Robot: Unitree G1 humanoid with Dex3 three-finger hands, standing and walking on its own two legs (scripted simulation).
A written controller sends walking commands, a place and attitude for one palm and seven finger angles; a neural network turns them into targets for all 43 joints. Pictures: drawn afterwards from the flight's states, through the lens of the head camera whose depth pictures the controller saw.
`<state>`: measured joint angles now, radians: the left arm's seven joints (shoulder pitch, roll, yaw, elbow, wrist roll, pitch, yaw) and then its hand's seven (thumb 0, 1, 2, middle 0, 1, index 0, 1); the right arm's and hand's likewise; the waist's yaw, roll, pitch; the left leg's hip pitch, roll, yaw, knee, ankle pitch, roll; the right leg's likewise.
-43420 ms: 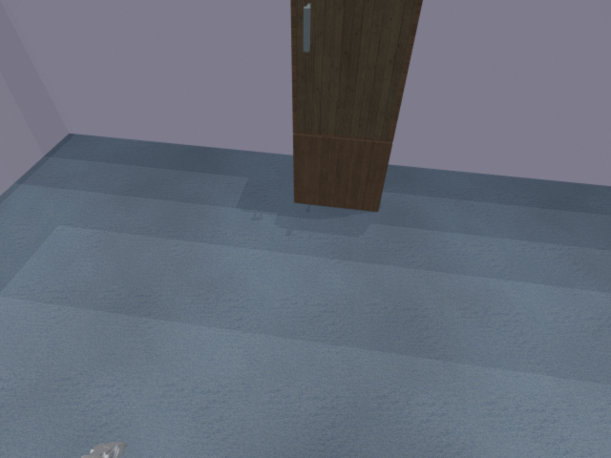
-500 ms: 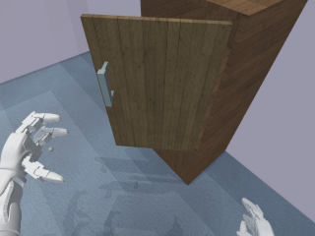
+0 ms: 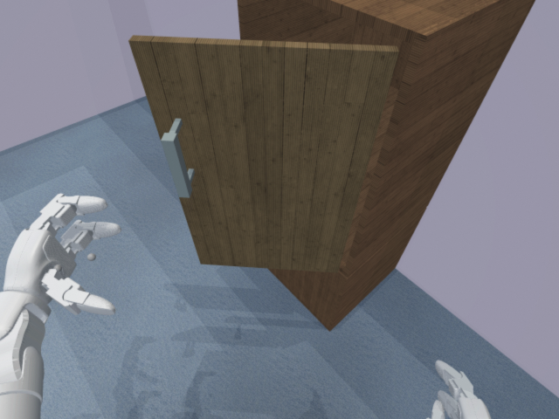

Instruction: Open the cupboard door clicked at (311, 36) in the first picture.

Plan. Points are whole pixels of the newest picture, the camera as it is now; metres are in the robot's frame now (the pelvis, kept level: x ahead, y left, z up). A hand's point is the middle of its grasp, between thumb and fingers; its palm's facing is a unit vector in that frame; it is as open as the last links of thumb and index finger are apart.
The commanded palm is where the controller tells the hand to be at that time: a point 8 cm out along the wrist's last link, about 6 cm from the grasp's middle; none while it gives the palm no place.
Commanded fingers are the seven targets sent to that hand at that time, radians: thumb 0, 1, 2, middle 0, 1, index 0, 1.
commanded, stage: raise the hand with hooked fingers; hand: left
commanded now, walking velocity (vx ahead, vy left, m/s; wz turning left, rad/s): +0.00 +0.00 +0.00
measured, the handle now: (181, 159) +0.51 +0.21 +0.08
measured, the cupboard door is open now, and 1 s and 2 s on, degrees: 44 44 44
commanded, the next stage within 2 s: move the hooked fingers beside the handle in 0.12 s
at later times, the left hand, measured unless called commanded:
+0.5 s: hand (95, 240) +0.31 +0.27 +0.10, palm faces +0.03 -1.00 -0.01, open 14.0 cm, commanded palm +0.29 +0.32 +0.10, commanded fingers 0.00 -0.50 0.30 -0.30 -1.20 -0.30 -1.20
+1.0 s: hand (114, 211) +0.37 +0.27 +0.10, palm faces +0.02 -1.00 +0.00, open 14.0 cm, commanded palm +0.34 +0.32 +0.09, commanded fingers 0.00 -0.50 0.30 -0.30 -1.20 -0.30 -1.20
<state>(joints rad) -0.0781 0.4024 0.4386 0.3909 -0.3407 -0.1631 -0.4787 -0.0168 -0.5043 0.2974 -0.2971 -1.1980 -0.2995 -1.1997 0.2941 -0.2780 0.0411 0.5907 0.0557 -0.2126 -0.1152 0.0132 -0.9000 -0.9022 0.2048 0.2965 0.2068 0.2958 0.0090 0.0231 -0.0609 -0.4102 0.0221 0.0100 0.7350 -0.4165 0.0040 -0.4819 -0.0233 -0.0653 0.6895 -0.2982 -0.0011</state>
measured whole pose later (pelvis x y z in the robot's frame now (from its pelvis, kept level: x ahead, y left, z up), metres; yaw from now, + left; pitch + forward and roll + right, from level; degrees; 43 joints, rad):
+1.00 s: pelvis -0.01 +0.00 +0.00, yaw -1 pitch +8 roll -1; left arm -0.42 0.49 0.45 0.77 -0.27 -0.22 -0.49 -0.02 -0.51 0.30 -0.30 -1.20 -0.30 -1.20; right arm 0.34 -0.29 0.04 0.62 0.05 -0.13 -0.11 0.01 -0.90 -0.90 0.21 0.30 0.21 0.30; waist -0.04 0.02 -0.07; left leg -0.49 0.02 0.02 0.76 -0.41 0.01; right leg -0.56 -0.02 -0.05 0.71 -0.29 0.00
